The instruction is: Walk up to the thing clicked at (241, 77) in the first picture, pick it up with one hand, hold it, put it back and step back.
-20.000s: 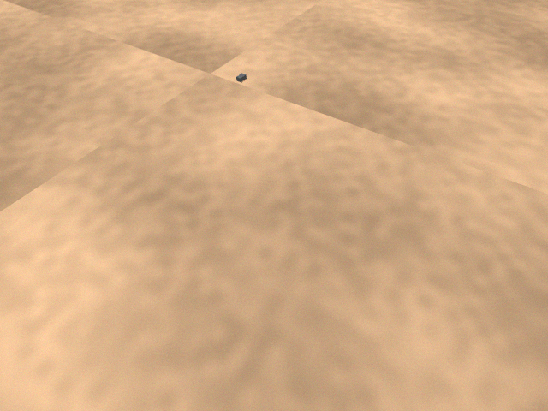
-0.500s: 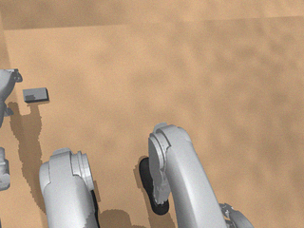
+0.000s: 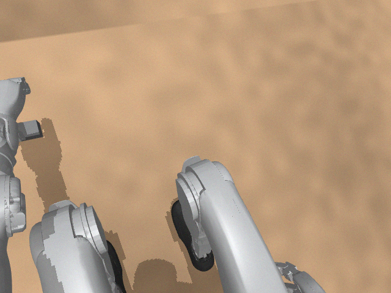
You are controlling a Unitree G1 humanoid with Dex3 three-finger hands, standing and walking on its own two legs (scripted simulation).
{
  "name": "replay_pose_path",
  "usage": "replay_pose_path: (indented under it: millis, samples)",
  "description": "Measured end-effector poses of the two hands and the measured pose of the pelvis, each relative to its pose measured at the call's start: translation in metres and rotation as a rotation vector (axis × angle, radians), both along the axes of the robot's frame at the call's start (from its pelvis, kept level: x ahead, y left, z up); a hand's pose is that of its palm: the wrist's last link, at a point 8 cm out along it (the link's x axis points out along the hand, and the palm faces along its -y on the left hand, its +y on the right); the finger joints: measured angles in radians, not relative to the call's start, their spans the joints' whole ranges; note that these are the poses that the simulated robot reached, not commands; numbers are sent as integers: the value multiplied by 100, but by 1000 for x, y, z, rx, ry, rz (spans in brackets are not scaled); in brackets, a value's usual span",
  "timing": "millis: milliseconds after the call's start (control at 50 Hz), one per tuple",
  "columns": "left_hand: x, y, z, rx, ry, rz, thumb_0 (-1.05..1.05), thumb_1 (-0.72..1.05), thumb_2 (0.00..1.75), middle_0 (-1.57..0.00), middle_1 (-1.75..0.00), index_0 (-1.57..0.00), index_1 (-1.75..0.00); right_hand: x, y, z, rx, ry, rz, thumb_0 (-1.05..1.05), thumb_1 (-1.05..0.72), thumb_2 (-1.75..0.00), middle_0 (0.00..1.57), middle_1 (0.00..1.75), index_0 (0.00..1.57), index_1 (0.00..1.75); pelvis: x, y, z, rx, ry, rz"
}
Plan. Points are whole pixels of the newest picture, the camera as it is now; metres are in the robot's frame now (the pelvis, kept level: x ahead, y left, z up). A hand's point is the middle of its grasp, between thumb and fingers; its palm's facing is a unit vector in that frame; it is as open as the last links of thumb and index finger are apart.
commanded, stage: approach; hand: left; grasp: from above
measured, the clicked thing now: (24, 131) +0.51 +0.24 -0.32
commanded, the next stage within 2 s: close in in 0.18 s
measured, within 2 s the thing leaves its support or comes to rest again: neither
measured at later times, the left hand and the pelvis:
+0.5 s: hand (6, 125) +0.49 +0.24 -0.20, palm faces -0.46 -0.02 -0.89, open 11.2 cm; pelvis +0.00 +0.00 +0.00, yaw -1 degrees
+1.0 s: hand (15, 133) +0.49 +0.25 -0.26, palm faces -0.47 -0.06 -0.88, open 11.5 cm; pelvis +0.00 +0.00 -0.02, yaw -3 degrees
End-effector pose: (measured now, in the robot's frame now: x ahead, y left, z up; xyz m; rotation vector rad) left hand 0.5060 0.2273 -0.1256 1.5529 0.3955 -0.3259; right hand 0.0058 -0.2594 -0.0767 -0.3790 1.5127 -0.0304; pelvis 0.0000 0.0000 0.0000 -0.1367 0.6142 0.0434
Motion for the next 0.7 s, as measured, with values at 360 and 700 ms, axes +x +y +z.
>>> replay_pose_path:
  millis: [360,700]
  samples:
    - [-4,27,-9,-51,21,-62,0,-3,57,-49,-60,-52,-58,17,-11,4,-80,26,78,0,-91,-89,20,30,21,30,1,1,-6,-21,-16,10]
    - [-11,14,-39,-51,41,-14,0,-6,60,-45,-60,-46,-59,5,4,7,-38,2,79,0,-90,-90,20,30,21,30,-2,3,-10,-28,-27,-3]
